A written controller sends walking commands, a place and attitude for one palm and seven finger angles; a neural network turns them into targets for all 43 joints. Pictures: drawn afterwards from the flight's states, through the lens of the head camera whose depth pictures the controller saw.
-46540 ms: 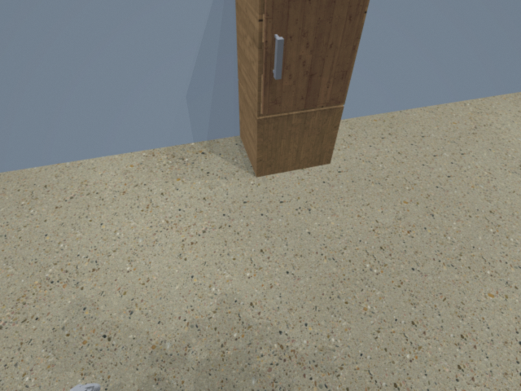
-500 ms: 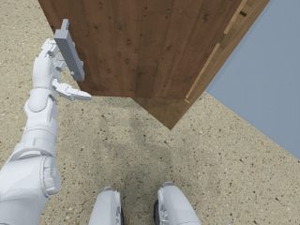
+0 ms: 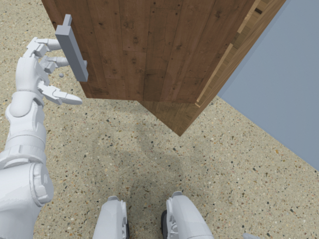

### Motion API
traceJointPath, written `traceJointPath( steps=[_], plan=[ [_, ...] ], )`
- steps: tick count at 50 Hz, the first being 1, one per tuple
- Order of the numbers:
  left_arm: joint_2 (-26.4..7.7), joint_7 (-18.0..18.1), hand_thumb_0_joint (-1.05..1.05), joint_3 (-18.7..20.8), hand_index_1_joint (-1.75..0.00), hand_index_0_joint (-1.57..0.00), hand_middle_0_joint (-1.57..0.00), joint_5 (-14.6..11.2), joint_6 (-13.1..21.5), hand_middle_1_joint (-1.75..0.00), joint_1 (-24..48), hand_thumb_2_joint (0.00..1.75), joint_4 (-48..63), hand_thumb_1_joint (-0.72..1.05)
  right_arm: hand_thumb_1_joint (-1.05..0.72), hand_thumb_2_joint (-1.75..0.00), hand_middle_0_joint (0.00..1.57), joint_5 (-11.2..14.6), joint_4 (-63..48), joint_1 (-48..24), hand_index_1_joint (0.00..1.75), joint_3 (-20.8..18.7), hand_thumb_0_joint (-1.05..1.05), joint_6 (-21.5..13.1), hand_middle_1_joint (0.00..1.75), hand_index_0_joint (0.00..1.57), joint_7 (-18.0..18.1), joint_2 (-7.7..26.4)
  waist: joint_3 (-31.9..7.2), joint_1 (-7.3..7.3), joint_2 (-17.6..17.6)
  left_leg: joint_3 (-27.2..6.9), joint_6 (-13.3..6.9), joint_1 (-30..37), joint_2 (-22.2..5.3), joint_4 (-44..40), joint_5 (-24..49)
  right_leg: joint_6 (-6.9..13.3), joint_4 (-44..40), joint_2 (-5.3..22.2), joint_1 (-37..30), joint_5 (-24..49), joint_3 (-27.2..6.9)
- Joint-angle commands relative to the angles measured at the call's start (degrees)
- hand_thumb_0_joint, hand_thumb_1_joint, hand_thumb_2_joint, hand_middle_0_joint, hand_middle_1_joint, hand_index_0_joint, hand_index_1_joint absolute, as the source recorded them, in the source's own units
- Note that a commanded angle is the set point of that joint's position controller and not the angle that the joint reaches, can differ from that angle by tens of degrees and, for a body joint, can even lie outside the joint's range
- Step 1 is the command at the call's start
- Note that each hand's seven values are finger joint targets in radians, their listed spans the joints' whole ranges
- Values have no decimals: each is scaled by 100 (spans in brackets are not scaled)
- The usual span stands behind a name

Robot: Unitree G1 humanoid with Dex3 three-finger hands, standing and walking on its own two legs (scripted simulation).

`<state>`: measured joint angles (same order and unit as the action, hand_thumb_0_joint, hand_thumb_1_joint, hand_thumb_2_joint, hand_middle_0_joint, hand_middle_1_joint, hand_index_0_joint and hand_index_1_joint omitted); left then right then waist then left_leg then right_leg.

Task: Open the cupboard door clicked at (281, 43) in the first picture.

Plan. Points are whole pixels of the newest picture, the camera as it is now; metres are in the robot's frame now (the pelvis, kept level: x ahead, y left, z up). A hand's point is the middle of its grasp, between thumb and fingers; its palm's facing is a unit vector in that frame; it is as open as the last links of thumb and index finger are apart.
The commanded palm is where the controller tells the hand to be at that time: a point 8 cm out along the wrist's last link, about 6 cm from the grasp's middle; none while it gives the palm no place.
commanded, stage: move the hooked fingers beside the handle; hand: left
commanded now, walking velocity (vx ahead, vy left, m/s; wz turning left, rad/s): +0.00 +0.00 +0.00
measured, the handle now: (76, 50) +0.56 +0.17 +0.05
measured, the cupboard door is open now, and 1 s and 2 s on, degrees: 41 41 41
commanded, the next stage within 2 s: slide the fingers in behind the handle in 1.60 s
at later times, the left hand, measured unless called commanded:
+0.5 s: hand (50, 74) +0.49 +0.22 +0.04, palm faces -0.02 -1.00 -0.03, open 14.0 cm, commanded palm +0.48 +0.26 +0.05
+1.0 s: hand (39, 76) +0.49 +0.25 +0.04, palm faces -0.03 -1.00 -0.01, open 14.0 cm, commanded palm +0.48 +0.28 +0.05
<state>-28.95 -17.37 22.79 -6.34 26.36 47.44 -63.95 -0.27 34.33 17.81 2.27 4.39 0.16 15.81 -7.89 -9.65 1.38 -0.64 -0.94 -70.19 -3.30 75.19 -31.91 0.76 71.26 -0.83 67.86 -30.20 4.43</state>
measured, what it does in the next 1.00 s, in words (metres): stands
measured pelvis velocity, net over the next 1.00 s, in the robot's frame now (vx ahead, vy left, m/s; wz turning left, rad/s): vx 0.00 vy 0.01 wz -0.01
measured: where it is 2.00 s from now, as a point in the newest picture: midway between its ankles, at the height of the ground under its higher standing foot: outside the picture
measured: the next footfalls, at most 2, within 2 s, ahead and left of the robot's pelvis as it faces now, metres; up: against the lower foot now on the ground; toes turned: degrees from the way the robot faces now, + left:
none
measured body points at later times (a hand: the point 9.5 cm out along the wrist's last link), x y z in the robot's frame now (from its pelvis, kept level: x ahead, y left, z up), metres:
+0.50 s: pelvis +0.00 +0.01 +0.00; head +0.16 +0.04 +0.42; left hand +0.49 +0.28 +0.05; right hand +0.03 -0.26 -0.11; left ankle +0.02 +0.11 -0.62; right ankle +0.03 -0.12 -0.62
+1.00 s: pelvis +0.00 +0.01 +0.00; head +0.16 +0.05 +0.42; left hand +0.49 +0.30 +0.05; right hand +0.04 -0.26 -0.10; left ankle +0.02 +0.11 -0.62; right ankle +0.03 -0.12 -0.62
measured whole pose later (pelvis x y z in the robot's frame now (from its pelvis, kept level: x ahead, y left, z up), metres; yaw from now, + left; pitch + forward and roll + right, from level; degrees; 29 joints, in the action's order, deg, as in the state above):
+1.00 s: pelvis +0.00 +0.01 +0.00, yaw +0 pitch +28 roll -5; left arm -33.7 -23.9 25.0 -8.0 24.0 47.2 -62.9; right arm 0.1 34.9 18.0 3.0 3.7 1.1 16.2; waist -7.8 -9.2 1.2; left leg -1.2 -1.7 -71.5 -3.2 75.9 -32.1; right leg -0.1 70.4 -0.9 68.2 -29.7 4.8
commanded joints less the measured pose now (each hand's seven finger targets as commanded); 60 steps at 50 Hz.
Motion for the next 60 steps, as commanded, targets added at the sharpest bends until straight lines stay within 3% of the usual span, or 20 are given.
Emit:
traceJointPath(
  steps=[1, 4, 6, 8, 10, 13, 17, 19, 21, 26, 30, 33, 37, 39, 43, 45, 51, 54, 56, 60],
  plan=[
    [-1293, -76, 0, 68, -120, -30, -30, -143, 379, -120, 2322, 30, 1427, -50, -90, -90, 20, 5, -243, 908, 30, -394, 0, -123, 30, 20, 71, 1015, -3162, -34, 891, -306, -73, 2546, 184, -793, 2306, 61, -834, -163, -1244, 1809, -258],
    [-1415, -121, 0, 172, -120, -30, -30, -179, 383, -120, 2268, 30, 1525, -50, -90, -90, 20, 9, -198, 957, 30, -409, 0, -130, 30, 20, 78, 1036, -3333, 23, 909, -352, -46, 2751, 160, -794, 2595, 67, -783, -167, -1243, 1959, -215],
    [-1213, -144, 0, 43, -120, -30, -30, -190, 265, -120, 2091, 30, 1239, -50, -90, -90, 20, 31, -190, 932, 30, -394, 0, -120, 30, 20, 67, 1018, -2905, -29, 712, -326, -58, 2488, 170, -837, 2300, 51, -874, -174, -1188, 1767, -201],
    [-1378, -128, 0, 123, -120, -30, -30, -163, 217, -120, 2208, 30, 1089, -50, -90, -90, 20, 33, -184, 961, 30, -366, 0, -121, 30, 20, 100, 1041, -2677, -89, 566, -318, -104, 2230, 186, -830, 2044, 52, -899, -185, -1155, 1605, -230],
    [-1636, -104, 0, 238, -120, -30, -30, -103, 250, -120, 2459, 30, 1224, -50, -90, -90, 20, 19, -173, 945, 30, -353, 0, -135, 30, 20, 119, 1058, -2801, -54, 741, -339, -87, 2243, 178, -830, 1997, 61, -864, -170, -1145, 1532, -238],
    [-1478, -142, 0, 177, -120, -30, -30, -161, 382, -120, 2397, 30, 1483, -50, -90, -90, 20, -3, -194, 970, 30, -379, 0, -189, 30, 20, 108, 1032, -3149, -17, 1023, -384, -56, 2751, 163, -800, 2428, 95, -797, -185, -984, 1681, -188],
    [-1690, -211, 0, 332, -120, -30, -30, -132, 241, -120, 2107, 30, 1041, -50, -90, -90, 20, 17, -184, 964, 30, -352, 0, -150, 30, 20, 106, 1080, -2833, 2, 747, -363, -62, 2387, 156, -850, 2181, 67, -859, -181, -1099, 1581, -194],
    [-1815, -243, 0, 390, -120, -30, -30, -131, 254, -120, 2186, 30, 1243, -50, -90, -90, 20, 20, -220, 974, 30, -343, 0, -149, 30, 20, 115, 1080, -3046, 56, 963, -357, -56, 2545, 151, -833, 2393, 77, -795, -176, -1110, 1728, -200],
    [-1596, -272, 0, 245, -120, -30, -30, -147, 243, -120, 2151, 30, 1304, -50, -90, -90, 20, 17, -225, 966, 30, -363, 0, -141, 30, 20, 106, 1069, -3030, 1, 891, -394, -44, 2685, 133, -842, 2462, 69, -813, -176, -1012, 1718, -167],
    [-1794, -313, 0, 405, -120, -30, -30, -194, 218, -120, 2094, 30, 1210, -50, -90, -90, 20, 32, -215, 961, 30, -356, 0, -128, 30, 20, 123, 1103, -2829, -5, 707, -379, -63, 2434, 136, -853, 2247, 52, -851, -184, -1066, 1609, -182],
    [-1977, -385, 0, 522, -120, -30, -30, -196, 275, -120, 2040, 30, 1378, -50, -90, -90, 20, 34, -220, 975, 30, -360, 0, -144, 30, 20, 145, 1108, -3094, 74, 843, -370, -53, 2606, 138, -849, 2419, 67, -832, -181, -1172, 1733, -196],
    [-1829, -468, 0, 395, -120, -30, -30, -249, 274, -120, 2100, 30, 1356, -50, -90, -90, 20, 39, -211, 971, 30, -348, 0, -161, 30, 20, 140, 1088, -2920, 7, 875, -388, -66, 2625, 135, -833, 2400, 80, -832, -203, -1039, 1668, -163],
    [-1991, -566, 0, 455, -120, -30, -30, -229, 155, -120, 2055, 30, 1108, -50, -90, -90, 20, 52, -203, 939, 30, -329, 0, -156, 30, 20, 169, 1124, -2790, 2, 821, -366, -76, 2395, 140, -822, 2219, 61, -864, -192, -1062, 1591, -189],
    [-2079, -601, 0, 491, -120, -30, -30, -236, 189, -120, 2184, 30, 1239, -50, -90, -90, 20, 48, -196, 942, 30, -335, 0, -167, 30, 20, 182, 1147, -2889, 24, 1038, -401, -51, 2614, 120, -830, 2320, 78, -833, -194, -913, 1569, -163],
    [-1800, -659, 0, 292, -120, -30, -30, -312, 185, -120, 2270, 30, 1307, -50, -90, -90, 20, 41, -179, 982, 30, -345, 0, -196, 30, 20, 174, 1130, -3009, -49, 1067, -478, -43, 2860, 115, -784, 2593, 99, -789, -206, -758, 1645, -109],
    [-1967, -663, 0, 436, -120, -30, -30, -297, 165, -120, 2170, 30, 1310, -50, -90, -90, 20, 38, -161, 984, 30, -363, 0, -177, 30, 20, 177, 1159, -3079, 12, 1048, -483, -22, 2911, 102, -799, 2655, 86, -811, -196, -813, 1681, -111],
    [-1819, -558, 0, 329, -120, -30, -30, -245, 120, -120, 2213, 30, 1384, -50, -90, -90, 20, 23, -170, 967, 30, -359, 0, -158, 30, 20, 151, 1133, -3010, -2, 1122, -502, -6, 2978, 93, -816, 2668, 88, -819, -193, -694, 1628, -89],
    [-2166, -519, 0, 613, -120, -30, -30, -245, 161, -120, 2195, 30, 1475, -50, -90, -90, 20, 20, -198, 984, 30, -346, 0, -150, 30, 20, 156, 1145, -3188, 69, 1050, -486, -15, 2899, 99, -794, 2804, 84, -768, -201, -926, 1792, -119],
    [-2144, -536, 0, 615, -120, -30, -30, -230, 168, -120, 1944, 30, 1506, -50, -90, -90, 20, 26, -239, 949, 30, -341, 0, -142, 30, 20, 132, 1117, -3162, 144, 1063, -448, -2, 2867, 103, -846, 2765, 86, -797, -201, -1063, 1795, -116],
    [-1814, -585, 0, 405, -120, -30, -30, -288, 120, -120, 1771, 30, 1374, -50, -90, -90, 20, 52, -246, 934, 30, -347, 0, -128, 30, 20, 117, 1093, -2905, 45, 911, -426, -23, 2810, 99, -874, 2663, 66, -867, -215, -984, 1764, -104]
  ],
)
